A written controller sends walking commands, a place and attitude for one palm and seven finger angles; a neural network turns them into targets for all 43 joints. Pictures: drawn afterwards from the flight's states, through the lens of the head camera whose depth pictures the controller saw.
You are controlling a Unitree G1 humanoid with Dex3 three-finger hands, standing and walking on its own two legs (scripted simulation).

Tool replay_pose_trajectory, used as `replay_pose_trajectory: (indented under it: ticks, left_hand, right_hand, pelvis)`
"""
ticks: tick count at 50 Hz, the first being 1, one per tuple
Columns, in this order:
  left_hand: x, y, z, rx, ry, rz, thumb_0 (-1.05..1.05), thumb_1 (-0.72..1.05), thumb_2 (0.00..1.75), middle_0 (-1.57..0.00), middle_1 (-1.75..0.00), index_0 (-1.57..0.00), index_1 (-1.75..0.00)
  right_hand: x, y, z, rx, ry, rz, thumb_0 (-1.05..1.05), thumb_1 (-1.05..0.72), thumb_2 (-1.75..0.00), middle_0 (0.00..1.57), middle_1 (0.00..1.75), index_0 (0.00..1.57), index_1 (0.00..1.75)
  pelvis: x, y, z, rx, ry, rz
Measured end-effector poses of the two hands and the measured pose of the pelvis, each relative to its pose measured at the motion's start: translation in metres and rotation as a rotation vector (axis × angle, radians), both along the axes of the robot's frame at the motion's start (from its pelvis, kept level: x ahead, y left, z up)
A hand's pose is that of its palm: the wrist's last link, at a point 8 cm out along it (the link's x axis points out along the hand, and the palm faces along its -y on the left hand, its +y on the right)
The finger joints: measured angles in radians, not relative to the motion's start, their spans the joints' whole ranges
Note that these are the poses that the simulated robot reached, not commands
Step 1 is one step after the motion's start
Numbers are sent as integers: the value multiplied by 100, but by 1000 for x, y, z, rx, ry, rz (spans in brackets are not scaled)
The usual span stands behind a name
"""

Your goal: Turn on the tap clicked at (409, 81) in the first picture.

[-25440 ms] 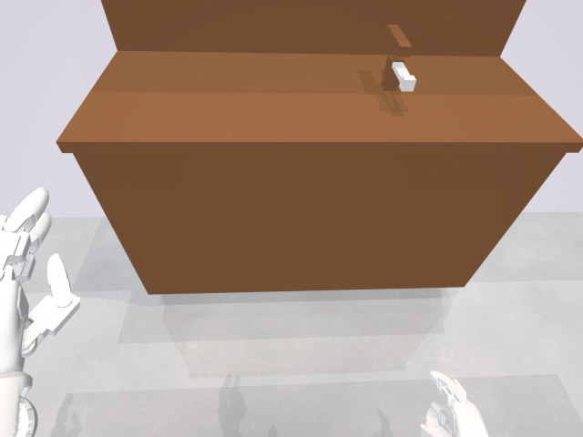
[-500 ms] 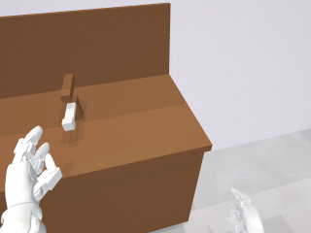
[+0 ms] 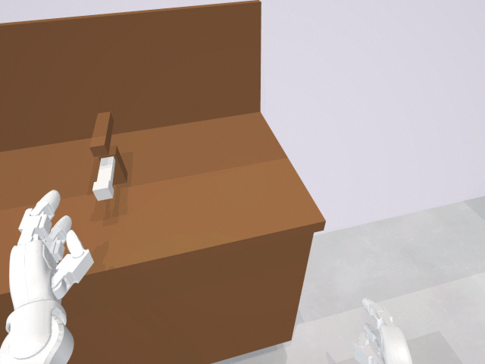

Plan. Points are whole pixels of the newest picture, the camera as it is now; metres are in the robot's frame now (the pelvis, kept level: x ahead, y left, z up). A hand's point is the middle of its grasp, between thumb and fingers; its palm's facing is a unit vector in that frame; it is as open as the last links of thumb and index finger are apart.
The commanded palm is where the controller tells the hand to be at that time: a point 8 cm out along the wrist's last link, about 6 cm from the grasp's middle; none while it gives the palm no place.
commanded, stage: reach beside the lever's end, fingers flat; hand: left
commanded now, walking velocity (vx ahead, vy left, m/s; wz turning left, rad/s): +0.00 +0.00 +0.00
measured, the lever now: (103, 190) +0.38 +0.33 +0.10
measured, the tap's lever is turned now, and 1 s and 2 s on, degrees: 0 0 0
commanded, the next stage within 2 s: push the lever round in 1.96 s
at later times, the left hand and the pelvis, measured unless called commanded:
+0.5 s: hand (83, 239) +0.24 +0.28 +0.13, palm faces +0.54 -0.83 -0.10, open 7.5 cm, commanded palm +0.20 +0.32 +0.13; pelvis +0.01 +0.01 +0.00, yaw +0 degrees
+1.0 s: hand (82, 219) +0.29 +0.31 +0.12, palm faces +0.57 -0.82 -0.09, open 7.7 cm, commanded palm +0.24 +0.35 +0.11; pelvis +0.00 +0.02 +0.00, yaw -1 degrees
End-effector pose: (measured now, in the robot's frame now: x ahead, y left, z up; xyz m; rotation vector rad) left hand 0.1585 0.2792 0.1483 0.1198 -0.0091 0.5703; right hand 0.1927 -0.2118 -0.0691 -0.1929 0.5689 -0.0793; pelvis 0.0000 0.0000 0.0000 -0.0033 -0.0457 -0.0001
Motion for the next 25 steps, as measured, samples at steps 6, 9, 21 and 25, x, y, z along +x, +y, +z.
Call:
replay_pose_trajectory:
  ticks: [6, 9, 21, 25]
  left_hand:
    - [13, 8, -2, -3, 16, -7, 2, 89, 90, -20, -30, -20, -30]
    - [15, 14, -5, -9, 23, -3, 2, 89, 90, -20, -30, -20, -30]
    - [24, 28, -12, -15, 0, 16, 2, 89, 90, -19, -29, -20, -28]
    - [34, 31, -14, -20, 9, 4, 2, 89, 90, -19, -28, -19, -27]
  right_hand:
    - [0, -4, -1, 0, 13, -21, 2, -90, -89, 21, 30, 20, 30]
    - [-1, -6, 0, -3, 18, -32, 2, -90, -89, 21, 30, 20, 30]
    - [-5, -6, -2, -33, 38, -40, 2, -90, -89, 20, 30, 20, 30]
    - [-6, -2, -2, -27, 41, -44, 2, -90, -89, 20, 30, 20, 30]
  pelvis:
    - [5, 1, 1, 6, 16, -11]
    - [8, 2, 2, 8, 22, -16]
    - [6, 9, 1, 5, 27, -5]
    - [5, 12, 2, 5, 31, -9]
